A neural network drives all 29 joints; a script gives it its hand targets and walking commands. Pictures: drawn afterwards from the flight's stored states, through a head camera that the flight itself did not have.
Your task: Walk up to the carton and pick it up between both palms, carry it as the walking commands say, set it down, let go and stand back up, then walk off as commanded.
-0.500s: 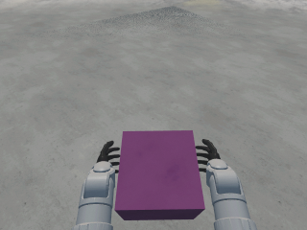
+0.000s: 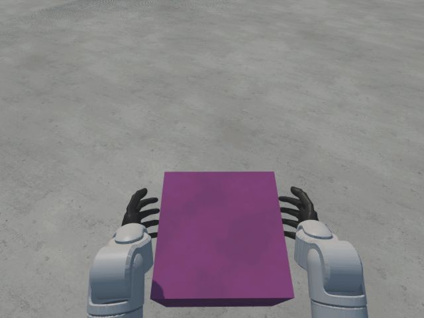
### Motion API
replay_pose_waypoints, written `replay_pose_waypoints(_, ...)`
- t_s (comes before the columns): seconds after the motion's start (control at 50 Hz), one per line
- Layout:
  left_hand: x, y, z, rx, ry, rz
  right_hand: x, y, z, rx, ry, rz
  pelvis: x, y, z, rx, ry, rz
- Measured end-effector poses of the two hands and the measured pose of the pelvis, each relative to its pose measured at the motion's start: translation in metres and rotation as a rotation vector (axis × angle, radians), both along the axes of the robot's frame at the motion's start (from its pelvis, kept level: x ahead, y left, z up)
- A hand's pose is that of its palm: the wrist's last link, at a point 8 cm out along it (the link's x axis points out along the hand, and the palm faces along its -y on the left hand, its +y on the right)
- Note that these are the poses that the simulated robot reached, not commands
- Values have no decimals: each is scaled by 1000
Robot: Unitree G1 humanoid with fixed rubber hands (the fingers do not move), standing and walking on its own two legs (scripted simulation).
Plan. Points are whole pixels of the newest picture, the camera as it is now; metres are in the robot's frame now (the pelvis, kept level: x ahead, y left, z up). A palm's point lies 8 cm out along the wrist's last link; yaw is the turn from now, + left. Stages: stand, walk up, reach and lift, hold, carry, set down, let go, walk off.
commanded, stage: carry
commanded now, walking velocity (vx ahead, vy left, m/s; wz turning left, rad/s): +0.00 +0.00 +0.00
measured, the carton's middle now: (219, 240) +0.29 -0.01 +0.00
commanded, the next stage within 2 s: none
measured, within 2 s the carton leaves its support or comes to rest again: neither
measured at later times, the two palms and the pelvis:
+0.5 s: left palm (154, 252) +0.22 +0.10 +0.11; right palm (345, 243) +0.22 -0.19 +0.11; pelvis -0.03 -0.04 +0.00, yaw +1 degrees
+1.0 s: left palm (129, 249) +0.23 +0.13 +0.11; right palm (318, 236) +0.24 -0.15 +0.11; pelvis -0.03 -0.01 +0.01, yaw +2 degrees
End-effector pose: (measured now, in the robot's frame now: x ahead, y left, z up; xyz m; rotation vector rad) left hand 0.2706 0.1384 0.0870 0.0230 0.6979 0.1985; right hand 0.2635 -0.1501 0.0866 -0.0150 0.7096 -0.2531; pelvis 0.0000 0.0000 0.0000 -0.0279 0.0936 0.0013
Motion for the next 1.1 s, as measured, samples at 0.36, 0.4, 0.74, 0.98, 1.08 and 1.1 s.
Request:
replay_pose_waypoints(0.36,-39,-48,24,43,-14,-11,-37,-47,19,-3,-14,-2,-21,-45,2,32,-54,12)
replay_pose_waypoints(0.4,-42,-47,24,40,-7,-6,-39,-46,20,-10,-8,4,-25,-45,3,32,-56,14)
replay_pose_waypoints(0.74,-48,-25,19,15,3,17,-38,-23,21,-24,-4,19,-41,-28,6,28,-53,16)
replay_pose_waypoints(0.98,-41,-6,21,9,-4,26,-28,-5,23,-15,-14,30,-31,-13,8,26,-47,33)
replay_pose_waypoints(1.08,-30,7,28,7,-9,61,-8,8,31,-20,-20,65,-14,-9,12,13,-32,67)
replay_pose_waypoints(1.1,-26,11,30,3,-20,69,-2,12,34,-23,-31,72,-9,-8,12,10,-30,77)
